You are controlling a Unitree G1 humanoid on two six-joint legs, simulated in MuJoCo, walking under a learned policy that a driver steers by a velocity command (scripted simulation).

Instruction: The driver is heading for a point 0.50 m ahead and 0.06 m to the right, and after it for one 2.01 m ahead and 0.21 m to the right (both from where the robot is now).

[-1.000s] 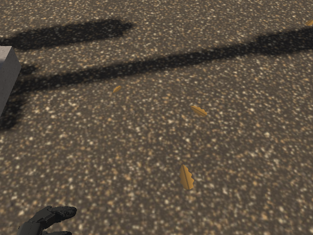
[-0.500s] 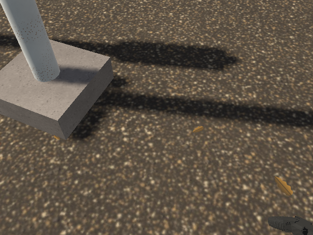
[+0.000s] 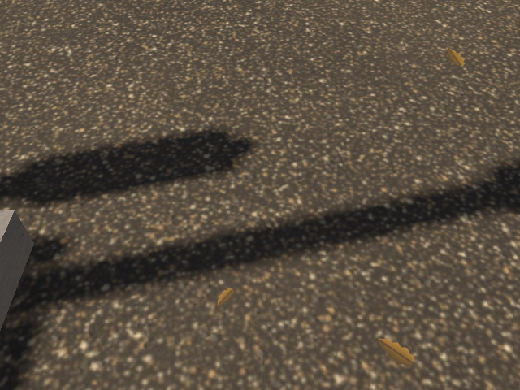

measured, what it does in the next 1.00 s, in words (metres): walks ahead: right foot, then left foot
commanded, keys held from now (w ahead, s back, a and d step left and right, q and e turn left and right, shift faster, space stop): w+e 0.34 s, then w+q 0.62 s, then w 0.04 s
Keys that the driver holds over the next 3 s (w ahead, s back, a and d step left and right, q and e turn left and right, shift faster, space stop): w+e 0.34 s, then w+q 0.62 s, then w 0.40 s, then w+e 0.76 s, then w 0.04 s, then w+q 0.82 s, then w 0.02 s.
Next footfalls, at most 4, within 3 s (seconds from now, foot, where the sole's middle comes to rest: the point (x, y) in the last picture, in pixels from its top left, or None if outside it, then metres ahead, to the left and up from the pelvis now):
0.14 right None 0.25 -0.13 -0.78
0.66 left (245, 357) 0.58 0.03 -0.78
1.16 right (308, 262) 0.85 -0.18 -0.78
1.64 left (218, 202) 1.10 0.08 -0.78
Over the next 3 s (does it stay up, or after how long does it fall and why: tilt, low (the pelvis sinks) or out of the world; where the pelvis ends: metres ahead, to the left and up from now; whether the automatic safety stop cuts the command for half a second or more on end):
stays up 1.66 -0.19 0.01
